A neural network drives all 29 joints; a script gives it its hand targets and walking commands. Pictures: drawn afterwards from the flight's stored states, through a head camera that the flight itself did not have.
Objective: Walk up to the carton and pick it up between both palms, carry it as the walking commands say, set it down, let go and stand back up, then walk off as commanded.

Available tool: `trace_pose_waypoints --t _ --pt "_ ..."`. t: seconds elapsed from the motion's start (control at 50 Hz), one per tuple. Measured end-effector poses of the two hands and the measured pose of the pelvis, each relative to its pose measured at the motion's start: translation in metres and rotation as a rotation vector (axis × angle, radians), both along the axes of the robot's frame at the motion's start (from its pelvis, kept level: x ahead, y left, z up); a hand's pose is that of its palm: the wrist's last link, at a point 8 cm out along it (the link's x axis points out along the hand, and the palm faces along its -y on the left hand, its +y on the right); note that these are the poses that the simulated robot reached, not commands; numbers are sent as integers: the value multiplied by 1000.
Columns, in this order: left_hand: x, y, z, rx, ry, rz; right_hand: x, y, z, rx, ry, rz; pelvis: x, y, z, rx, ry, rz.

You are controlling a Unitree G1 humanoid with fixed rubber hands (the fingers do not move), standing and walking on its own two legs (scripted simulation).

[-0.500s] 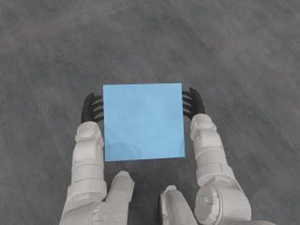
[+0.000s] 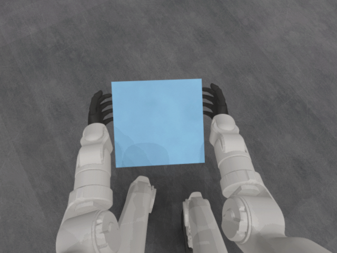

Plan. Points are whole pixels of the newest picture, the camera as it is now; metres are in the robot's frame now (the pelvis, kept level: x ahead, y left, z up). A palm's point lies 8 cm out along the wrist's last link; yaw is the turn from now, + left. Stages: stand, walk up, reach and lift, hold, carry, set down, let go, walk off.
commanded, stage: set down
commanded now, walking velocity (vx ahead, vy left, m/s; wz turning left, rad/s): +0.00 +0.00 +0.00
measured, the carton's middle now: (158, 122) +0.43 +0.08 -0.17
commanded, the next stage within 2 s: none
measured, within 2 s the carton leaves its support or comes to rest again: neither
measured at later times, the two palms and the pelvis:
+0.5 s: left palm (107, 125) +0.39 +0.22 -0.16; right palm (209, 117) +0.46 -0.07 -0.16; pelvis -0.02 +0.00 -0.07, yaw -1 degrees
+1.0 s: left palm (113, 127) +0.41 +0.23 -0.25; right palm (202, 120) +0.48 -0.06 -0.25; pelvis -0.04 +0.01 -0.13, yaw -3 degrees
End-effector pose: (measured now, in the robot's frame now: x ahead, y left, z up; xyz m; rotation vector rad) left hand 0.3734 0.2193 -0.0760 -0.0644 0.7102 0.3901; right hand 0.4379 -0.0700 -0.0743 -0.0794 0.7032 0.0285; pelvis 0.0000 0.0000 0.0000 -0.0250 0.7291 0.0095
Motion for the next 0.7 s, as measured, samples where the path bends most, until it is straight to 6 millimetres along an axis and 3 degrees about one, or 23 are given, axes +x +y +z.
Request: trace_pose_waypoints --t 0.7 --pt "27 6 -126 -4 23 -17 26 6 -122 -39 10 11 -31 4 -97 -14 87 -24"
